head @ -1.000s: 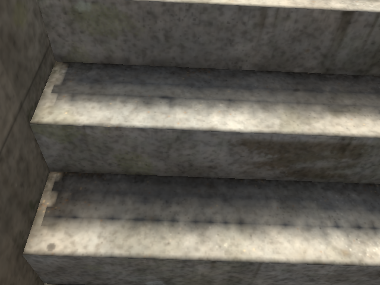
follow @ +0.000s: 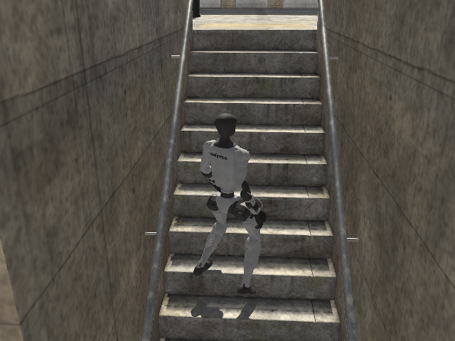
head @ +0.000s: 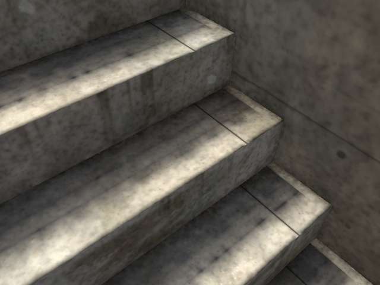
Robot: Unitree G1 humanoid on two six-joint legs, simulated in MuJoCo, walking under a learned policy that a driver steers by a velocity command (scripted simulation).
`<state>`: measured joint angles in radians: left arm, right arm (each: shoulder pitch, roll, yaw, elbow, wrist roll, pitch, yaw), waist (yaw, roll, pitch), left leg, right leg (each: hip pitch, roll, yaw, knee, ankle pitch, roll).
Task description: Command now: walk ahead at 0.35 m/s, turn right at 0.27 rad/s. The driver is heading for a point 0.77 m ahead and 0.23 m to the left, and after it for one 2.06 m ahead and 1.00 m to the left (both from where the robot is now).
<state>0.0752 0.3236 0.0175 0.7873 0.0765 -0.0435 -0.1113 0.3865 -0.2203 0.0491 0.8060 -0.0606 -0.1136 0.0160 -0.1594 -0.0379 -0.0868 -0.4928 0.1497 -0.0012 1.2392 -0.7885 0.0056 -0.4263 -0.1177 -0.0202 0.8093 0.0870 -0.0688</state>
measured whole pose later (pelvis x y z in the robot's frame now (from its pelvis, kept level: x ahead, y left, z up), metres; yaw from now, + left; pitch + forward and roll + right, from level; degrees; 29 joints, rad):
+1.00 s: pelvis +0.23 -0.12 +0.09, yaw +18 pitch +8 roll -2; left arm 0.15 0.20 0.03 0.79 0.09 -0.05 -0.03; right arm 0.28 -0.22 -0.04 0.90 -0.03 -0.08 0.15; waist -0.01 0.03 -0.17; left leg -0.81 -0.11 -0.17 1.87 -0.31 0.19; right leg -0.42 0.01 -0.15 0.62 -0.34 -0.06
